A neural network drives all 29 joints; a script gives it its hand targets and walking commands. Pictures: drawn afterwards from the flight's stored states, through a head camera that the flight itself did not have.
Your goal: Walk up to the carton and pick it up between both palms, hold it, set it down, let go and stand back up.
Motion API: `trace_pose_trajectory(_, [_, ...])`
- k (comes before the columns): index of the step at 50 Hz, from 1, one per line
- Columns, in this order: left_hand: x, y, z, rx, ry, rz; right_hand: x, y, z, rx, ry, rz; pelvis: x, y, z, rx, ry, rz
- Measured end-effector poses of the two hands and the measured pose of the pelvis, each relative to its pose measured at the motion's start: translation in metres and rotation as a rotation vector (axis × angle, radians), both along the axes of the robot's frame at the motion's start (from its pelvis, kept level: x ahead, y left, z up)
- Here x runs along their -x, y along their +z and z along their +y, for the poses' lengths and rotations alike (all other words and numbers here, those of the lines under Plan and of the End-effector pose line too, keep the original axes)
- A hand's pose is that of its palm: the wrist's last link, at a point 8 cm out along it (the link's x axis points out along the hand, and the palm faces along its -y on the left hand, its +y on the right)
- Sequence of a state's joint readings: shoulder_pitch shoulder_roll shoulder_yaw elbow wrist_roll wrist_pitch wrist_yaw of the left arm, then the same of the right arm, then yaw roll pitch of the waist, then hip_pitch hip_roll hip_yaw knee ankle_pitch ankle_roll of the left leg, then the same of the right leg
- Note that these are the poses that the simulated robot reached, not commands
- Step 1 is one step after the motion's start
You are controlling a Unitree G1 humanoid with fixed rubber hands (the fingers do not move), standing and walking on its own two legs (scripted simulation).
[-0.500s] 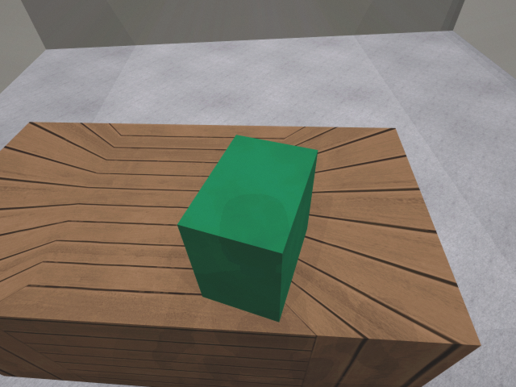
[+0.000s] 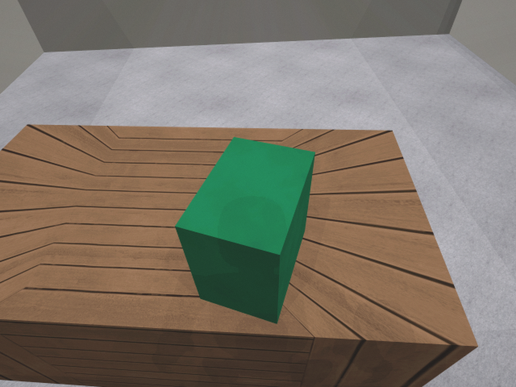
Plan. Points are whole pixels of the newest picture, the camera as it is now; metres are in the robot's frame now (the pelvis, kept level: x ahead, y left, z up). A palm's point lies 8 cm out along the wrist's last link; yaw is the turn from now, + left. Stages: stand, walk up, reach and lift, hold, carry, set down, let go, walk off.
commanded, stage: stand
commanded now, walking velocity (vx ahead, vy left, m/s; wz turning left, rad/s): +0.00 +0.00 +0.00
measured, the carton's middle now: (255, 228) +0.46 +0.03 -0.06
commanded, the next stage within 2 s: walk up in 0.46 s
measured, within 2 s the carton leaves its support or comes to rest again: neither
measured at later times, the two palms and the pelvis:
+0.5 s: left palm out of the picture +0.04 +0.28 -0.13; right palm out of the picture +0.05 -0.28 -0.13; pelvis +0.00 +0.00 +0.00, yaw +0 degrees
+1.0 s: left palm out of the picture +0.04 +0.38 -0.14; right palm out of the picture +0.06 -0.24 -0.13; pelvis -0.02 +0.07 -0.02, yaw -2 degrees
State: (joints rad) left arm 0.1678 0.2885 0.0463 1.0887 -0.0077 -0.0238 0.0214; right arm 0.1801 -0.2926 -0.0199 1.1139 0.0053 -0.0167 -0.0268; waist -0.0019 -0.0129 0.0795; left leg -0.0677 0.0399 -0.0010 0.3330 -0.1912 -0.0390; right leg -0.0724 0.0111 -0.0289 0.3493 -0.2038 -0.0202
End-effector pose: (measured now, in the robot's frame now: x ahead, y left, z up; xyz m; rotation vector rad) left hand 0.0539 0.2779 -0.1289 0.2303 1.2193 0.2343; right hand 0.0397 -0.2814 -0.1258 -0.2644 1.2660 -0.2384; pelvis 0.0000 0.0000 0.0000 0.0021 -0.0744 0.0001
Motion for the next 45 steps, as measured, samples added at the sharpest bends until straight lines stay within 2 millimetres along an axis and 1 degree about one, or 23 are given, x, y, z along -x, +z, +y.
trace_pose_trajectory(6, [0.002, 0.000, 0.000, 0.004, 0.012, -0.006, -0.004, 0.000, 0.001, -0.004, 0.017, -0.010, 0.002, 0.000, 0.000, 0.000, 0.002, -0.002])
trace_pose_trajectory(12, [0.012, -0.002, -0.003, 0.011, 0.019, 0.017, -0.007, -0.001, 0.005, -0.010, 0.022, -0.012, 0.002, 0.000, -0.001, 0.000, -0.002, -0.001])
trace_pose_trajectory(19, [0.020, -0.002, -0.002, 0.000, 0.022, 0.040, -0.011, 0.000, 0.001, -0.008, 0.012, -0.026, 0.002, 0.000, -0.001, 0.001, 0.003, 0.001])
trace_pose_trajectory(23, [0.018, -0.001, 0.000, -0.002, 0.027, 0.037, -0.011, 0.000, 0.000, 0.000, 0.019, -0.022, 0.002, 0.000, -0.002, 0.001, 0.003, 0.001])
trace_pose_trajectory(32, [0.011, -0.001, -0.002, 0.000, 0.012, 0.025, -0.001, 0.001, -0.006, 0.009, 0.007, 0.005, 0.001, 0.000, -0.002, 0.002, 0.005, 0.004])
trace_pose_trajectory(35, [0.008, 0.000, -0.001, -0.020, -0.009, 0.014, -0.001, 0.001, -0.010, 0.008, 0.003, 0.010, 0.002, -0.001, 0.000, 0.006, -0.005, 0.014])
trace_pose_trajectory(38, [0.012, 0.002, 0.010, -0.068, -0.041, 0.016, -0.005, 0.001, -0.014, 0.030, -0.001, 0.009, 0.006, -0.004, 0.007, 0.014, -0.023, 0.024])
trace_pose_trajectory(41, [0.017, 0.003, 0.030, -0.114, -0.051, 0.026, -0.010, 0.000, -0.014, 0.055, 0.004, -0.002, 0.011, -0.009, 0.020, 0.025, -0.026, 0.029])
trace_pose_trajectory(43, [0.019, 0.003, 0.046, -0.138, -0.057, 0.028, -0.014, -0.001, -0.008, 0.065, 0.010, -0.009, 0.013, -0.013, 0.029, 0.035, -0.020, 0.030])
trace_pose_trajectory(45, [0.021, 0.002, 0.064, -0.155, -0.061, 0.026, -0.016, -0.002, 0.003, 0.072, 0.019, -0.014, 0.015, -0.017, 0.040, 0.042, -0.013, 0.032])
